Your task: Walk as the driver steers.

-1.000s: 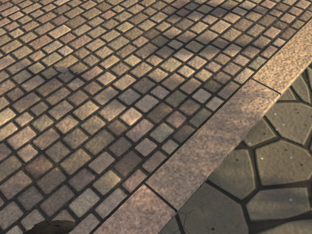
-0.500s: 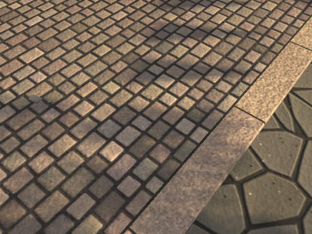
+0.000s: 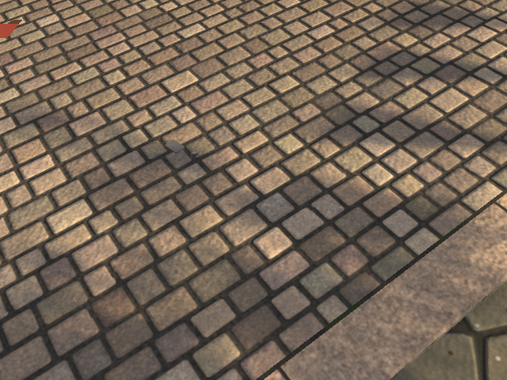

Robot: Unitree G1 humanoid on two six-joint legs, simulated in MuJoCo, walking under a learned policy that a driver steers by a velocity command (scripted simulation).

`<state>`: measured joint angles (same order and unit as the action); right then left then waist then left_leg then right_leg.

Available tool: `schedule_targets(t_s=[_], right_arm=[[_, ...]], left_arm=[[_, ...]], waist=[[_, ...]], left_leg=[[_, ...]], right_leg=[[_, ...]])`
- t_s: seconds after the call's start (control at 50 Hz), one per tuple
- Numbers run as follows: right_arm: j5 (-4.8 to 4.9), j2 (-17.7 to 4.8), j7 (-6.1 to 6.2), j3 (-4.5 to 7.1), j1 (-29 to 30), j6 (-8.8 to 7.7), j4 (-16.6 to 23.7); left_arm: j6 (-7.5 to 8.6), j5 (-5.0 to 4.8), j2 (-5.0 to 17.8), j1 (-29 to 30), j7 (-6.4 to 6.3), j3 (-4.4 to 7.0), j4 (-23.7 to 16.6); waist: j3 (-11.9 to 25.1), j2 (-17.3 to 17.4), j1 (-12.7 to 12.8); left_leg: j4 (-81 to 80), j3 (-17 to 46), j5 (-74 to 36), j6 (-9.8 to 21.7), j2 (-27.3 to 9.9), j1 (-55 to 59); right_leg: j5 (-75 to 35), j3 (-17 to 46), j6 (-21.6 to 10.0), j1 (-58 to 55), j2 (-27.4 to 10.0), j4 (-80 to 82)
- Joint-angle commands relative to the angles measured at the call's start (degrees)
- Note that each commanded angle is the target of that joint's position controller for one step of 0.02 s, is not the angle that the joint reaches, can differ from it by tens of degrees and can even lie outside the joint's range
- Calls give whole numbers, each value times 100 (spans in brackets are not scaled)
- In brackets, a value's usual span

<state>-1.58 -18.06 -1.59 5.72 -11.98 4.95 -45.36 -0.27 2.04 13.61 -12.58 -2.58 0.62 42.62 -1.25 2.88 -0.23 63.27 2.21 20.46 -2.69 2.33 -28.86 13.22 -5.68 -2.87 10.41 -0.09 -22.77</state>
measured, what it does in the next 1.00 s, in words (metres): walks ahead: left foot, then right foot 0.03 m higher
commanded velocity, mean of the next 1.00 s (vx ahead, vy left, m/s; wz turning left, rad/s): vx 0.41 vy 0.00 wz -0.09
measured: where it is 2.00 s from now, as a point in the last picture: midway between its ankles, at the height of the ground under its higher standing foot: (289, 224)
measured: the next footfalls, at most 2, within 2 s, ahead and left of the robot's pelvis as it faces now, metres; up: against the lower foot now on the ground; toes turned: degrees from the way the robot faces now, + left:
left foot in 0.26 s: +0.05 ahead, +0.14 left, +0.00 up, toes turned +11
right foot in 0.70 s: +0.43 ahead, +0.03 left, +0.03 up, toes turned -3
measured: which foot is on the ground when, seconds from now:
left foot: up 0.00-0.24, down 0.26-0.72, up 0.74-1.00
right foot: down 0.00-0.24, up 0.26-0.68, down 0.70-1.00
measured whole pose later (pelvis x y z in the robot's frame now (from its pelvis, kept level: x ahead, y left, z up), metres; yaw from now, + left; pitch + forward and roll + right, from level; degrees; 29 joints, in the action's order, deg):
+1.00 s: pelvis +0.42 +0.06 +0.03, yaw -9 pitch +2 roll +0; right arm -3.1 -14.7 -0.4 0.2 -6.9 -1.5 -37.2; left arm 3.2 0.1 15.8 -20.7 0.8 3.7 46.9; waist -0.9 1.7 1.8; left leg 59.2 3.4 9.7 -1.6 -7.4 -40.9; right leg 11.2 3.4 -8.8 8.9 10.3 -19.2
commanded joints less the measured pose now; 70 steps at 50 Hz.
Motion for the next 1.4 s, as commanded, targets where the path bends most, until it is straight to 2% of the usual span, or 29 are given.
schedule_targets(t_s=[0.02, 0.16, 0.22, 0.24, 0.26, 0.28, 0.3, 0.36, 0.42, 0.54, 0.58, 0.62, 0.68, 0.7, 0.72, 0.74, 0.76, 0.8, 0.84, 0.92, 1.12, 1.18, 1.22, 1.24, 1.26, 1.28, 1.3, 1.34, 1.4], right_arm=[[-44, -376, -148, 15, 673, -55, 647], [-5, -164, -271, -137, 1031, -231, 999], [-46, 0, -191, -186, -97, -393, 618], [-97, -196, -118, -108, -939, -469, 271], [-191, -628, -10, -13, -1714, -554, 120], [-57, -1366, 88, 101, -1748, -574, 265], [0, -1119, 165, 81, -1601, -554, 243], [-20, -354, 182, -204, -635, -719, 389], [-3, -327, 160, -227, -950, -902, 191], [-39, 2, 188, -367, -1306, -972, -224], [28, -63, 232, -385, -1124, -989, -226], [65, -232, 278, -391, -1225, -1034, -353], [-36, -701, 388, -264, -1151, -944, -394], [3, -863, 367, -213, -971, -920, -290], [79, -734, 335, -236, -922, -949, -133], [97, -56, 183, -354, -1072, -995, 271], [-31, -360, 140, -330, -769, -1080, 420], [26, -158, 147, -395, -494, -1146, 574], [-77, -87, 182, -426, -507, -953, 628], [-164, -64, 135, -438, -297, -660, 831], [-80, -105, 41, -511, 1707, -707, 1469], [-35, -237, 41, -492, 1588, -804, 1493], [-19, -454, 114, -387, 579, -857, 1152], [-33, -597, 180, -311, -233, -925, 925], [-152, -900, 282, -216, -1135, -989, 828], [-244, -1424, 293, -72, -1266, -935, 794], [-94, -1030, 230, -91, -1045, -866, 782], [-42, -303, 173, -251, -415, -887, 777], [10, -212, 151, -285, -579, -1002, 480]], left_arm=[[116, -3, 979, -488, 27, 327, -190], [253, 47, 1204, -627, 217, 507, 0], [199, -77, 1161, -292, 287, 512, 52], [201, -78, 895, -270, 300, 423, 42], [208, 2, 341, -48, 340, 233, -157], [208, 70, 329, 180, 376, 235, -466], [193, 123, 735, 384, 400, 318, -465], [253, -53, 817, -164, 563, 352, -45], [107, -36, 609, -324, 556, 334, 84], [56, 8, 309, 713, 509, 225, -447], [35, 29, 103, 1022, 615, 77, -604], [-2, 27, 41, 1054, 638, 27, -681], [32, -71, 456, -404, 516, 182, -341], [105, -56, 686, -1197, 493, 288, -107], [137, -20, 1141, -1690, 443, 472, 28], [63, -117, 1763, -1229, 400, 660, -50], [76, -231, 1673, -951, 404, 689, -156], [140, -153, 1089, -735, 311, 543, 54], [251, -127, 743, -309, 271, 444, 57], [449, -185, 906, -530, 335, 455, 70], [347, -151, 1119, -1607, 228, 545, 204], [343, -107, 1240, -1409, 154, 581, 121], [386, -104, 1288, -1085, 175, 567, 77], [428, -146, 1246, -1032, 226, 535, 118], [492, -185, 915, -1110, 271, 432, 25], [475, -340, 418, -1947, 286, 335, -51], [414, -103, 863, -1887, 235, 351, 128], [389, -28, 861, -976, 303, 339, 27], [258, 22, 690, -826, 431, 292, -15]], waist=[[148, -1146, 446], [-165, -1110, 474], [-80, -864, -206], [273, -341, -531], [566, 1039, -896], [261, 1450, -806], [-98, 660, -841], [-365, 319, -96], [-236, 232, -41], [-780, 115, -17], [-763, 14, -18], [-550, 140, -35], [596, 585, 658], [1049, 490, 1048], [1419, -33, 1260], [1733, -1859, 557], [1944, -759, 666], [404, 228, 206], [-84, 240, -195], [3, -100, -190], [30, -662, 685], [60, -746, 514], [426, -747, 48], [836, -519, -376], [1537, -117, -695], [2205, 1386, -275], [1820, 705, -206], [554, -232, -125], [232, 247, 70]], left_leg=[[-567, -91, 120, -54, -226, -1014], [-2300, -603, 646, 465, -306, 196], [-3738, -984, -266, 774, 78, 2194], [-3991, -731, -255, 865, 133, 3485], [-4902, 1261, 1122, 1039, -1323, 4296], [-5553, 3623, 1501, 1748, -2545, 4359], [-5359, 3203, 1210, 2032, -2582, 3976], [-5476, 1291, -449, 1402, -1588, 3106], [-5369, 381, -2562, 1287, -1456, 3027], [-5697, -516, -3255, 1173, -1403, 3044], [-5916, -861, -3588, 1104, -1353, 2720], [-5700, -1088, -6026, 1020, -1511, 2878], [-3223, -1305, -8920, 763, -1689, 3636], [-1902, -1327, -8206, 773, -1618, 3236], [-84, -1388, -5678, 710, -1177, 2194], [2433, -1002, 221, 380, 288, -347], [2974, 354, -33, 537, 21, -863], [2444, 242, -316, 547, -463, -1075], [1695, 235, -223, 420, -738, -644], [388, -57, -622, 167, -876, -626], [-2309, -229, -1848, 24, -458, -1402], [-2962, -85, -1634, 205, -297, -694], [-3328, -241, -1263, 436, -6, 903], [-3662, -222, -1518, 608, -112, 2024], [-3737, 822, -543, 885, -1171, 3355], [-4171, 3651, -345, 1712, -2712, 4734], [-4527, 4368, 226, 1794, -2620, 4230], [-4754, 2670, -346, 1574, -2070, 2813], [-4981, 1467, -1764, 1359, -1523, 2161]], right_leg=[[692, 1449, -874, -1313, -1606, 1115], [1265, 880, -762, -637, -1773, 1283], [762, 261, -577, 528, -1451, 481], [439, -168, -397, 1261, -1130, -521], [1384, -755, -74, 2316, -631, -2480], [2037, -285, 120, 3951, 73, -3571], [1822, 358, 107, 4233, -395, -4306], [402, 500, 122, 3525, -628, -4258], [220, 587, 167, 3542, -288, -5147], [98, 510, 12, 4469, -73, -4650], [-337, 20, -60, 3665, -152, -3332], [-264, -536, -343, 2731, 126, -2772], [414, -575, -763, 1302, 684, -2385], [310, -258, -904, 182, 786, -1716], [802, 1015, -1172, -1035, 179, -819], [784, 4657, -2016, -2335, -1528, 172], [375, 5296, -2171, -2238, -1654, 590], [-213, 4002, -1839, -665, -1485, 737], [-1038, 2930, -1524, 447, -876, 834], [-1803, 2196, -1393, 661, -447, 1118], [-2775, 2563, -971, -1143, -430, 566], [-3110, 2817, -845, -1225, -588, 245], [-4202, 2655, -575, -875, -485, -461], [-4253, 2367, -434, -621, -225, -1443], [-2740, 2085, -331, 111, 33, -2852], [1435, 1381, -61, 1850, 1017, -4604], [1452, 1401, -106, 2440, 636, -5166], [609, 1331, -62, 2425, 273, -4922], [564, 1232, 6, 2154, 86, -4356]])
Keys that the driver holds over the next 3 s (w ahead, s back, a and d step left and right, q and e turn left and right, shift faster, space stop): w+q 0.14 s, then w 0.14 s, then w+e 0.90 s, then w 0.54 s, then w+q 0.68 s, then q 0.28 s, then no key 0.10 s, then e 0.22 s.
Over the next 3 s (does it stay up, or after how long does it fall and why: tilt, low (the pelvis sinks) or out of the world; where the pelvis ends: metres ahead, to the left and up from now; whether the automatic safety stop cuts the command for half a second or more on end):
stays up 1.36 -0.12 0.03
